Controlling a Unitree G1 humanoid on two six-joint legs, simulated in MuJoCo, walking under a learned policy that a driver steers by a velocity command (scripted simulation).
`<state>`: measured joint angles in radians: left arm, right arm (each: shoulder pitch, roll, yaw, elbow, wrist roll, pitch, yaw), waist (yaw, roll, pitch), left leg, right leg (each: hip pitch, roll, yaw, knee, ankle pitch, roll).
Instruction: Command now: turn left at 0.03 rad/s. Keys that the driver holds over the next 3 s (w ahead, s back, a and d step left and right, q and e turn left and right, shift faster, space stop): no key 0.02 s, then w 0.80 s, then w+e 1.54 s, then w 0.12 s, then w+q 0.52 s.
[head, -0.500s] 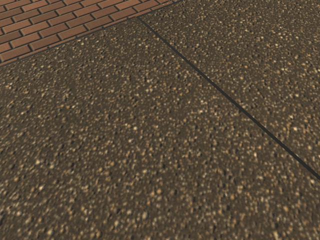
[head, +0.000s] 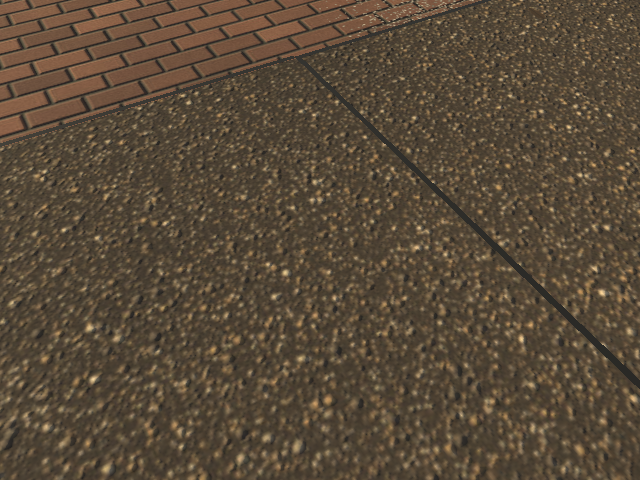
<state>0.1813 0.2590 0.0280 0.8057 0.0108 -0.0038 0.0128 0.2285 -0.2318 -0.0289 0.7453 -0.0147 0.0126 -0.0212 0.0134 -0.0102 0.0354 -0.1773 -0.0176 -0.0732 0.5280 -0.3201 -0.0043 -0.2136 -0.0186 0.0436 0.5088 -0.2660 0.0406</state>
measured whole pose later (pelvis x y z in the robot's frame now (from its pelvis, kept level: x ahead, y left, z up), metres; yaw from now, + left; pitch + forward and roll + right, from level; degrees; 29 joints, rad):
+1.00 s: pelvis +0.39 +0.02 +0.01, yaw -4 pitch +0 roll +2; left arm 0.21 0.31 0.05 0.80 -0.02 -0.05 0.01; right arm 0.31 -0.26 -0.06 0.86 -0.01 -0.11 0.02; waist -0.04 -0.05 0.03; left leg -0.09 -0.08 0.10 0.24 -0.16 0.07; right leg -0.68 -0.12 0.09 1.01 -0.13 0.00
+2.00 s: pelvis +0.95 -0.12 +0.01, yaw -37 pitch +1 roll +2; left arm 0.24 0.32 0.07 0.64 -0.02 -0.01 0.00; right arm 0.29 -0.27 -0.06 0.80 -0.01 -0.10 0.01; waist -0.05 -0.05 0.03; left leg -0.15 -0.03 0.10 0.33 -0.20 0.03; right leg -0.63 -0.07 0.07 1.09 -0.27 0.01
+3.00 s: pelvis +1.36 -0.53 +0.00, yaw -42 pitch +2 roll +0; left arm 0.23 0.30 0.04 0.69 0.01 -0.10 0.00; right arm 0.27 -0.29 -0.05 0.72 0.01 -0.06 0.03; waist -0.02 -0.02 0.04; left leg -0.29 -0.10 -0.04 0.43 -0.16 0.09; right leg -0.51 -0.05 0.06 1.10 -0.34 0.01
